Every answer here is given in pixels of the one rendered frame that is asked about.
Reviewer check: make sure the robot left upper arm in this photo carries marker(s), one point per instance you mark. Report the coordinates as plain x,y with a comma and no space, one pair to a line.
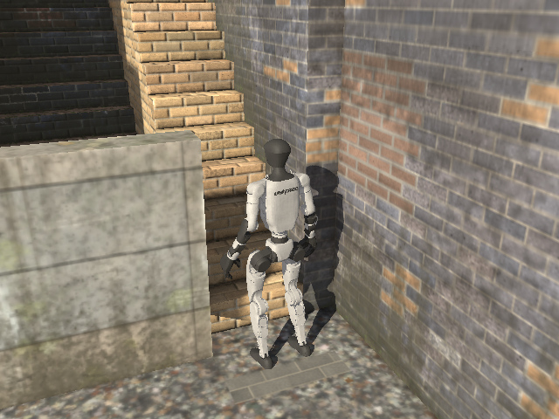
254,192

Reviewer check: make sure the left robot hand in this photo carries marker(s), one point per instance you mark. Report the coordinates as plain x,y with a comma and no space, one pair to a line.
226,265

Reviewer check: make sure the robot torso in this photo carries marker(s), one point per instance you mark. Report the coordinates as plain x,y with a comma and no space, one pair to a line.
279,210

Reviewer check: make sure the left robot forearm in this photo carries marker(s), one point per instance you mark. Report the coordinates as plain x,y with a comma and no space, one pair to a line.
240,241

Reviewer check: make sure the right robot hand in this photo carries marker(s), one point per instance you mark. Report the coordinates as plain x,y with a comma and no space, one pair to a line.
305,242

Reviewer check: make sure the right robot forearm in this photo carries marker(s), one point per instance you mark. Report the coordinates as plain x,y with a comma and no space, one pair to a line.
310,225

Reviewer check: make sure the right robot shin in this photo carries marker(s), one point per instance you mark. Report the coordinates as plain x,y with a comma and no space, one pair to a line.
297,316

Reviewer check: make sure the robot right upper arm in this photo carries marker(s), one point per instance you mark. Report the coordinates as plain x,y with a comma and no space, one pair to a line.
306,194

